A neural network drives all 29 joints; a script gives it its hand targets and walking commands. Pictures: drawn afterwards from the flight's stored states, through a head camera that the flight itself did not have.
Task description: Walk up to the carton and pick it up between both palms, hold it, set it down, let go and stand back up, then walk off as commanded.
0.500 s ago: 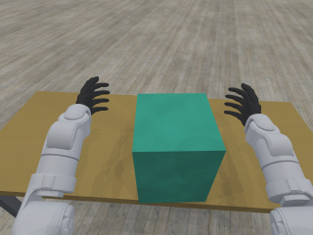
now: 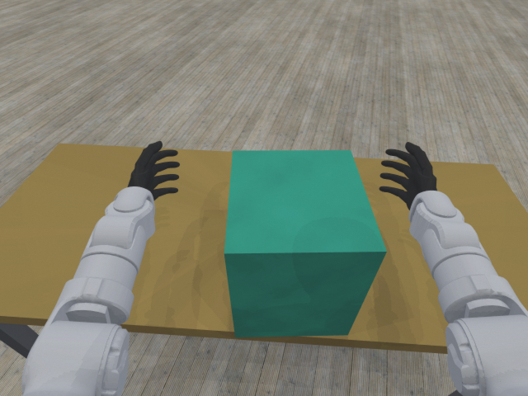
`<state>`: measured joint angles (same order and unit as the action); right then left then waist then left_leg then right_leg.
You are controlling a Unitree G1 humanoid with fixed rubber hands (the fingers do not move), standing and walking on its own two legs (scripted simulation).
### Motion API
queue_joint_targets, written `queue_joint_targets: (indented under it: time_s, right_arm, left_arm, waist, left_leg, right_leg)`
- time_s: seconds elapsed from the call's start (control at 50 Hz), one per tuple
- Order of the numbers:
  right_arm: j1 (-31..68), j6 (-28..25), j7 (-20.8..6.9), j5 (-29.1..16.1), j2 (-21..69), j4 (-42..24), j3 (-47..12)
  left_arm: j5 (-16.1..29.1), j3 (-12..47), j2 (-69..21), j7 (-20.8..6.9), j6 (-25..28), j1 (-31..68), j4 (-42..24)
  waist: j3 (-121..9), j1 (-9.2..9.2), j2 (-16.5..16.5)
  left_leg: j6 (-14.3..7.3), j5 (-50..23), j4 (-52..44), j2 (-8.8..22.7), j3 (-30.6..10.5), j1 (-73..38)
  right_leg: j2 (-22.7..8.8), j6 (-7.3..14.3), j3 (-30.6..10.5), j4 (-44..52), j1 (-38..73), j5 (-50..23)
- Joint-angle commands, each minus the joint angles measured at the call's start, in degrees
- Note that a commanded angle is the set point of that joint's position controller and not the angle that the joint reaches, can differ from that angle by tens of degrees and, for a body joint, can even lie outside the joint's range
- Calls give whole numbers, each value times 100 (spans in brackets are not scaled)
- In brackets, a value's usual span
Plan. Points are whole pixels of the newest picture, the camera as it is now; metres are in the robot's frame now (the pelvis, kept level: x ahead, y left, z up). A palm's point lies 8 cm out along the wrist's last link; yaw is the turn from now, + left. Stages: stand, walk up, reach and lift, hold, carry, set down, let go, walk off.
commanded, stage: reach and lift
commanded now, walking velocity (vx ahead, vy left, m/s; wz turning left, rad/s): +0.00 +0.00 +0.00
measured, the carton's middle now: (291, 245) +0.39 -0.03 +0.03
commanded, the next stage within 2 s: none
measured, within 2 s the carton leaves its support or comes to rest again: neither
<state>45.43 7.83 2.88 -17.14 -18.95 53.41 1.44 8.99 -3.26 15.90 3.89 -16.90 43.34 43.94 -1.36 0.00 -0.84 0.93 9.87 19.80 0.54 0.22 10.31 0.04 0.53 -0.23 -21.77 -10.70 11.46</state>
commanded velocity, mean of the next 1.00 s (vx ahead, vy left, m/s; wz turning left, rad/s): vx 0.00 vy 0.00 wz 0.00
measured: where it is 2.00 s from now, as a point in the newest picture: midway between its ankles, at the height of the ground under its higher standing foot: outside the picture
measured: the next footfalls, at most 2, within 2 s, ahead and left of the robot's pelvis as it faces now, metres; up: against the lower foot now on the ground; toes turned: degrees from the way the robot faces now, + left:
none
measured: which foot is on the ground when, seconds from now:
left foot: down 0.00-1.00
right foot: down 0.00-1.00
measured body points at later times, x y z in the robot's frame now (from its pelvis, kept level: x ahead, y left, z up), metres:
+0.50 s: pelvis +0.00 +0.01 +0.00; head +0.03 +0.02 +0.44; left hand +0.42 +0.19 +0.07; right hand +0.42 -0.20 +0.07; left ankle +0.01 +0.13 -0.75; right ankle +0.00 -0.11 -0.75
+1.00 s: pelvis +0.00 +0.01 +0.00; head +0.03 +0.02 +0.44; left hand +0.42 +0.14 +0.07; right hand +0.42 -0.16 +0.06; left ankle +0.01 +0.13 -0.75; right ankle +0.00 -0.11 -0.75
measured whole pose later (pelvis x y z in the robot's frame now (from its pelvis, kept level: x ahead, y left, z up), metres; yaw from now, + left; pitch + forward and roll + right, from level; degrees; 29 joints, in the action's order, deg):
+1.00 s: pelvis +0.00 +0.01 +0.00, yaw +0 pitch +11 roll -1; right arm 43.3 -11.1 7.6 -7.1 -8.2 65.6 1.6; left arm 1.9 -2.4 3.1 8.8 6.9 42.0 55.8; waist -8.3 0.0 -0.8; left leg 1.0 10.4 23.8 1.4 0.2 24.3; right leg 0.9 0.5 -0.2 -21.8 -22.9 9.8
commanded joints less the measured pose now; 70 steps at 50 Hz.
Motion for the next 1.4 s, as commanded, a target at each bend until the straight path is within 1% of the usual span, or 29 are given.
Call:
queue_joint_targets:
  time_s: [0.0,0.04,0.06,0.1,0.12,0.16,0.2,0.22,0.24,0.28,0.32,0.34,0.36,0.4,0.48,0.54,0.7,0.86,0.9,0.92,1.02,1.1,1.16,1.18,1.22,1.3,1.32,1.34,1.38]
  right_arm:
    - [1878,-635,-91,202,-276,-293,15]
    - [1993,-907,-129,215,-381,-216,115]
    - [1905,-1009,-141,258,-233,-164,40]
    - [1903,-1240,-118,317,-184,-143,131]
    - [2002,-1321,-149,288,-200,-56,94]
    - [1975,-1528,-175,308,-217,123,126]
    - [1925,-1627,-164,305,-94,369,25]
    - [1891,-1710,-157,258,-169,500,41]
    - [1895,-1734,-166,225,-210,573,-12]
    - [1909,-1870,-143,262,-230,593,33]
    - [2121,-1895,-178,142,-169,579,-82]
    - [2020,-1924,-184,166,-181,670,-27]
    - [2057,-1999,-175,137,-207,532,19]
    - [2071,-2021,-179,113,-195,531,-53]
    - [1951,-1991,-137,175,129,621,-118]
    - [2128,-2039,-92,397,214,578,135]
    - [2061,-2166,228,1001,773,584,638]
    - [2116,-2087,480,1058,979,340,661]
    - [2169,-2090,506,1123,1125,266,767]
    - [2231,-2056,518,1119,1109,270,753]
    - [2170,-2060,584,1181,1266,142,833]
    - [2382,-2036,595,1234,1318,41,856]
    - [2246,-2055,609,1468,1528,-43,932]
    - [2161,-2074,609,1461,1555,-82,926]
    - [2139,-2066,608,1538,1567,-42,1030]
    - [2194,-2086,529,1742,2018,14,1066]
    - [2168,-2157,482,1830,2236,-37,1101]
    - [2500,-2182,416,1988,2590,-182,1075]
    - [2529,-2194,131,2436,3769,-139,1076]
  left_arm:
    - [-177,3,-99,-70,977,2258,-403]
    - [-189,170,-248,-18,1372,2370,-414]
    - [-160,155,-223,-20,1556,2287,-170]
    - [-95,357,-325,-2,1912,2400,-83]
    - [-69,301,-327,29,2056,2408,393]
    - [-55,525,-505,68,2310,2336,558]
    - [-20,480,-480,94,2515,2328,842]
    - [-26,528,-508,115,2626,2382,632]
    - [-50,458,-496,149,2691,2341,799]
    - [-63,516,-522,212,2761,2269,747]
    - [-19,542,-551,225,2845,2378,1007]
    - [-2,693,-707,247,2892,2372,781]
    - [16,659,-712,273,2919,2345,694]
    - [-52,577,-653,330,2946,2401,684]
    - [-227,520,-955,288,2937,2084,1052]
    - [-363,415,-1144,332,2979,2366,668]
    - [-1092,-121,-1520,437,2729,2251,582]
    - [-1423,-516,-1629,610,2460,2214,410]
    - [-1383,-410,-1757,628,2462,2337,293]
    - [-1376,-458,-1737,622,2459,2283,400]
    - [-1477,-428,-2023,593,2402,2259,146]
    - [-1560,-490,-2065,586,2356,2364,305]
    - [-1656,-545,-2213,554,2404,2311,318]
    - [-1706,-588,-2225,562,2395,2248,232]
    - [-1745,-524,-2318,559,2405,2333,63]
    - [-1924,-636,-2590,422,2446,2320,256]
    - [-2025,-609,-2841,357,2474,2258,138]
    - [-2083,-612,-3185,244,2448,2423,295]
    - [-2409,-541,-4102,-74,2455,2545,461]
  waist:
    - [-2464,-200,99]
    - [-2623,-265,268]
    - [-2752,-167,226]
    - [-2942,-317,247]
    - [-3004,-193,269]
    - [-3094,-306,431]
    - [-3108,-272,384]
    - [-3172,-339,552]
    - [-3157,-229,435]
    - [-3389,-270,466]
    - [-3249,-155,490]
    - [-3458,-313,611]
    - [-3648,-330,569]
    - [-3848,-196,631]
    - [-3286,-145,528]
    - [-3567,-293,553]
    - [-3193,-295,521]
    - [-3110,-104,98]
    - [-3178,-236,212]
    - [-3122,-165,133]
    - [-3203,-247,185]
    - [-3166,-180,241]
    - [-3164,-246,29]
    - [-3108,-193,75]
    - [-3295,-301,217]
    - [-3138,-233,100]
    - [-3199,-277,241]
    - [-3156,-246,22]
    - [-3101,-299,52]
  left_leg:
    - [104,-1600,272,5,108,-1114]
    - [186,-1773,355,72,32,-1210]
    - [167,-1737,396,47,63,-1089]
    - [202,-1712,451,63,28,-1024]
    - [212,-1564,475,57,47,-815]
    - [281,-1691,541,104,-1,-960]
    - [299,-1744,631,93,8,-859]
    - [368,-1867,683,101,-31,-990]
    - [370,-1847,706,108,7,-859]
    - [412,-2074,790,154,-52,-898]
    - [403,-2008,822,139,-53,-762]
    - [462,-2123,848,165,-78,-920]
    - [481,-2171,881,142,-72,-959]
    - [470,-2290,933,125,-39,-844]
    - [423,-2126,844,108,-55,-783]
    - [447,-2300,880,135,-94,-860]
    - [443,-2261,802,67,-17,-794]
    - [331,-2075,708,78,119,-722]
    - [357,-2002,724,58,121,-767]
    - [316,-2076,735,63,135,-736]
    - [340,-2070,720,25,132,-849]
    - [311,-2056,693,3,143,-774]
    - [277,-2023,668,10,117,-752]
    - [293,-2088,674,14,168,-794]
    - [341,-2308,688,11,140,-919]
    - [274,-2178,631,8,179,-851]
    - [307,-2248,610,-31,154,-890]
    - [253,-2138,585,-51,157,-815]
    - [258,-2160,483,-81,200,-855]
  right_leg:
    - [347,-72,276,476,-359,-1521]
    - [387,-17,358,415,-630,-1494]
    - [341,-18,317,446,-604,-1410]
    - [315,-16,320,434,-666,-1444]
    - [322,-2,300,372,-826,-1205]
    - [356,49,382,347,-1042,-1258]
    - [325,23,330,344,-1061,-1240]
    - [341,32,376,308,-1152,-1292]
    - [366,40,361,275,-1206,-1185]
    - [366,65,373,237,-1204,-1386]
    - [348,70,336,226,-1366,-1225]
    - [360,85,371,205,-1373,-1341]
    - [371,58,401,206,-1400,-1369]
    - [356,59,313,184,-1299,-1454]
    - [301,29,325,195,-1325,-1364]
    - [348,28,330,202,-1344,-1498]
    - [319,-37,301,242,-941,-1556]
    - [362,-126,276,250,-632,-1450]
    - [358,-115,311,268,-716,-1444]
    - [345,-124,296,262,-714,-1457]
    - [362,-123,332,306,-623,-1402]
    - [350,-113,312,292,-654,-1459]
    - [351,-144,341,303,-580,-1559]
    - [366,-149,353,285,-499,-1652]
    - [383,-111,365,286,-452,-1824]
    - [316,-141,341,307,-317,-1889]
    - [307,-129,364,307,-213,-2042]
    - [289,-148,356,326,-166,-1905]
    - [240,-137,394,297,47,-2213]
